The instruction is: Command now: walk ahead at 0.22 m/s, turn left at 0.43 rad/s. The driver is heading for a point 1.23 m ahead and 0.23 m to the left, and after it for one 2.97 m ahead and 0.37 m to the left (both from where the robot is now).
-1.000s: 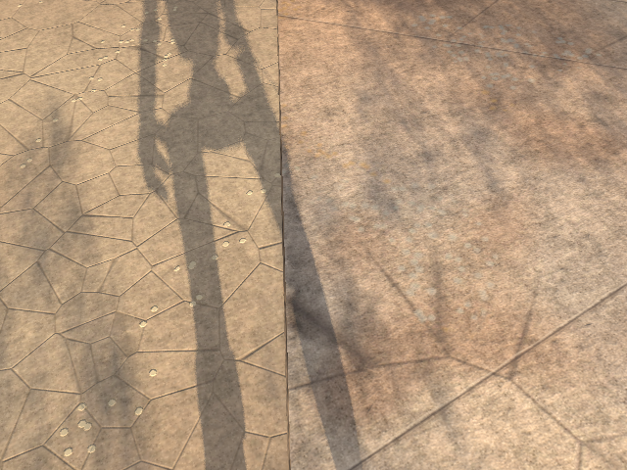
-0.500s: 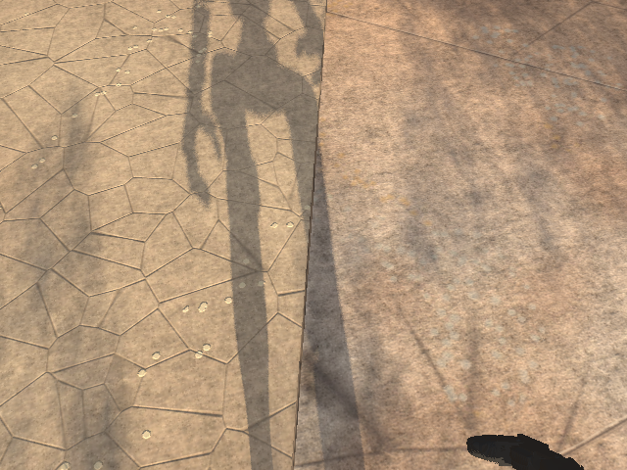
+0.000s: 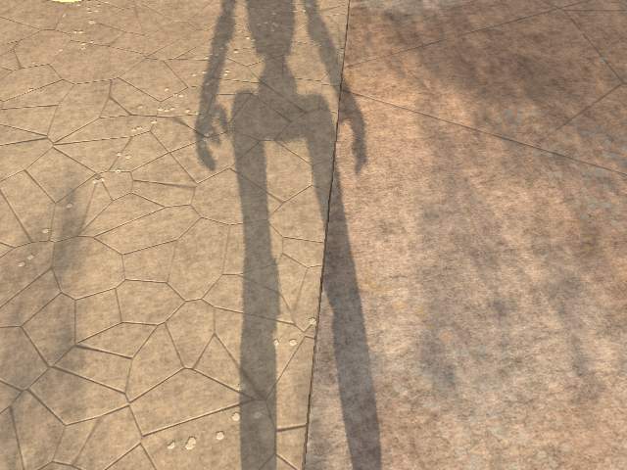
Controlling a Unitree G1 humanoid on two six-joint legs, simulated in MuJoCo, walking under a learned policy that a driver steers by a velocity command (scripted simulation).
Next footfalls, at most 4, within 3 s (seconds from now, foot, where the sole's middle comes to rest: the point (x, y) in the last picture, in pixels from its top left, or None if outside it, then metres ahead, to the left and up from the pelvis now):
0.38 left None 0.18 0.20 -0.70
1.04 right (254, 441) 0.56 0.17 -0.70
1.54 left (177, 318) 0.86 0.37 -0.70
2.10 right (275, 239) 1.11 0.15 -0.70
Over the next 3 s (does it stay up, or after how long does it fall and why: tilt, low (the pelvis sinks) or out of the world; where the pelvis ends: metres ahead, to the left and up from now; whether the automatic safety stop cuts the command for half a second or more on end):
stays up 1.44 0.25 0.08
